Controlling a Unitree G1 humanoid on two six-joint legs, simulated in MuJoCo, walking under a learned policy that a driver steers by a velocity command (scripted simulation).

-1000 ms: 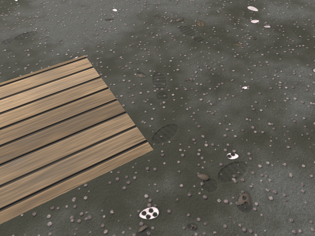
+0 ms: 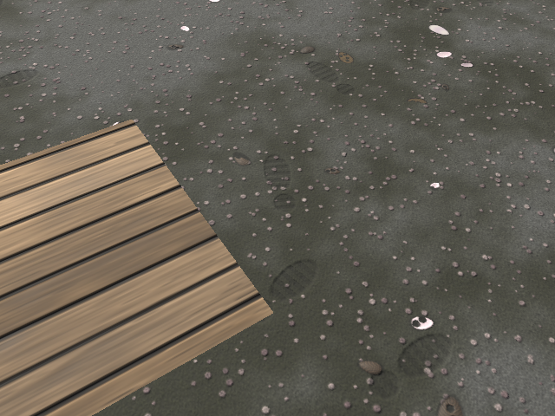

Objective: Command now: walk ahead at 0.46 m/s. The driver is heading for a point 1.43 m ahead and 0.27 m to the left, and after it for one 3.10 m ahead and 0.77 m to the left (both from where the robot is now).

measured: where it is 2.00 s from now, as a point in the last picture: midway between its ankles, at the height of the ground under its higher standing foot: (241, 207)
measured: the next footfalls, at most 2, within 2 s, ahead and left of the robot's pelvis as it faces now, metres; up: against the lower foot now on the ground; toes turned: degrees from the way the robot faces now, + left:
right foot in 0.18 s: +0.30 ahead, -0.13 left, +0.00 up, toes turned -2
left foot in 0.70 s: +0.59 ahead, +0.12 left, +0.00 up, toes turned +3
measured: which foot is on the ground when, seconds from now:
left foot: down 0.00-0.20, up 0.22-0.68, down 0.70-1.00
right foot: up 0.00-0.16, down 0.18-0.72, up 0.74-1.00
